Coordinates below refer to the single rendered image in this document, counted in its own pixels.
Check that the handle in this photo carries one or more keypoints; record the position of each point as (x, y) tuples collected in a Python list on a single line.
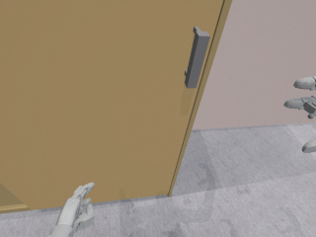
[(197, 56)]

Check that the left robot forearm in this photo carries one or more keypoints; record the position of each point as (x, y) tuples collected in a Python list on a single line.
[(61, 230)]

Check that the robot left hand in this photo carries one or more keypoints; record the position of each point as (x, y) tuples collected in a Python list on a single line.
[(71, 213)]

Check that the wardrobe door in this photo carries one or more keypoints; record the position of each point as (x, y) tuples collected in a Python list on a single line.
[(93, 91), (7, 198)]

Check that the robot right hand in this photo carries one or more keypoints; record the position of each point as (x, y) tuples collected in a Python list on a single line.
[(305, 103)]

